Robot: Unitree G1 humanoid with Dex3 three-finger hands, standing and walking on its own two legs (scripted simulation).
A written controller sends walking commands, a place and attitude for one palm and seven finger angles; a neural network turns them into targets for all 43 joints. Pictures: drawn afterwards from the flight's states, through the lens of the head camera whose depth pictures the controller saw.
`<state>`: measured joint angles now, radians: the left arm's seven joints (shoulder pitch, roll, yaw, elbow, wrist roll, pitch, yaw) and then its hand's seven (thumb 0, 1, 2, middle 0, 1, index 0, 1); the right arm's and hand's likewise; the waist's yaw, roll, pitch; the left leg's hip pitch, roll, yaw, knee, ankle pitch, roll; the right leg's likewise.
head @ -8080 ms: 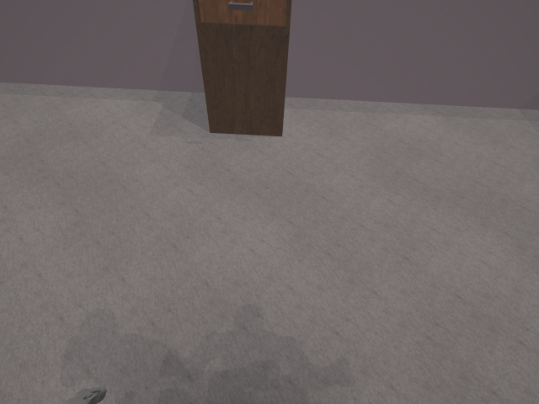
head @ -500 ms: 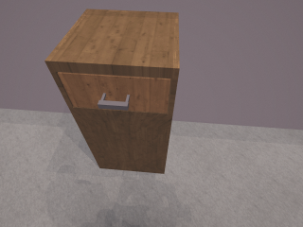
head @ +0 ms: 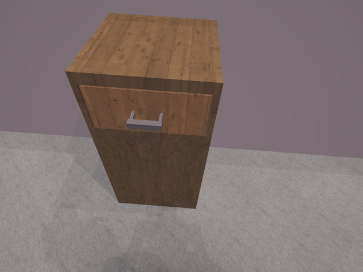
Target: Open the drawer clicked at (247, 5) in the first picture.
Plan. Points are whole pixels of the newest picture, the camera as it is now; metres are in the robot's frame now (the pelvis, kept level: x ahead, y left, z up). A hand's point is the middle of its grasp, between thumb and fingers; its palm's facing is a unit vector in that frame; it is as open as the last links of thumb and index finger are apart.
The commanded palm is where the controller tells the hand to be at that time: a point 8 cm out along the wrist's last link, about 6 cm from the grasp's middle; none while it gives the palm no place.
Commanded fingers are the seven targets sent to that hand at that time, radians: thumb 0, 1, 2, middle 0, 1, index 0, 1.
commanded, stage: come to a stop and stand still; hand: left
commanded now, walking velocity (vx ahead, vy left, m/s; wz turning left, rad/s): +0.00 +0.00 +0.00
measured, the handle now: (145, 119) +0.56 +0.14 -0.03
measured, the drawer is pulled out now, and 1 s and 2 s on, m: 0.00 0.00 0.00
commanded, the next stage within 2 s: look again from close up in 0.04 s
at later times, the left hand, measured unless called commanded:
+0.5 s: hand out of the picture +0.00 +0.16 -0.18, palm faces +0.01 -0.99 -0.14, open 7.4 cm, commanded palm none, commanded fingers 0.00 0.90 0.90 -0.20 -0.30 -0.20 -0.30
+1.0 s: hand (96, 229) +0.22 +0.20 -0.04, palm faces -0.06 -0.44 -0.90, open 7.7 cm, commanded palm +0.15 +0.21 -0.03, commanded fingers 0.00 0.60 0.77 -0.22 -0.50 -0.22 -0.50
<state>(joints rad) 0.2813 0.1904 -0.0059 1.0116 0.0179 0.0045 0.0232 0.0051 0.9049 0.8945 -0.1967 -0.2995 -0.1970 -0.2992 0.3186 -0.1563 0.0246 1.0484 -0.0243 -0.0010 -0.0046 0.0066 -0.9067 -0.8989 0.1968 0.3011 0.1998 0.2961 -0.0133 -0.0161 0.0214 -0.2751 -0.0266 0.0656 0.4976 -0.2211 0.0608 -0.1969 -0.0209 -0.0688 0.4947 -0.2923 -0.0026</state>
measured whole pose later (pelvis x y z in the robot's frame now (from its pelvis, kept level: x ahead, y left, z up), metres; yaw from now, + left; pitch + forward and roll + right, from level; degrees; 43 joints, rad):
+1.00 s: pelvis +0.01 -0.01 -0.02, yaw -1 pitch +6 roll +1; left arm 0.37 0.30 -0.08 0.10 0.68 0.07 0.35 0.03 0.83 0.85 -0.20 -0.37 -0.20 -0.37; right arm 0.23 -0.26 -0.03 0.72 -0.04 -0.15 -0.02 0.02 -0.92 -0.90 0.20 0.30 0.20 0.30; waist -0.02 0.06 -0.11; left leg -0.47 -0.03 0.10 0.67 -0.31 0.05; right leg -0.44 -0.01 -0.02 0.72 -0.39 -0.02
